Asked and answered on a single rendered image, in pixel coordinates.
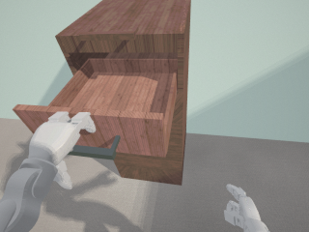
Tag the robot right forearm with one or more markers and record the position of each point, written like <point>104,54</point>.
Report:
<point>254,225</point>

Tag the robot left forearm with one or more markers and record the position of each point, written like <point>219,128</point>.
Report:
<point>20,205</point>

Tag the handle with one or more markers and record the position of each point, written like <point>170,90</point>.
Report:
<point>96,152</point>
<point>108,36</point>

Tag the drawer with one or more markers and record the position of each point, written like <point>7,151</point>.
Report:
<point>130,97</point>

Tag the robot right hand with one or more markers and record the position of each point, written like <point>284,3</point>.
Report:
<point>238,213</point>

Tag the robot left hand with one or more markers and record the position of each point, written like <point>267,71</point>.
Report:
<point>54,139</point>

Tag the cabinet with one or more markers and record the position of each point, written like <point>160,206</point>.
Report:
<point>162,29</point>

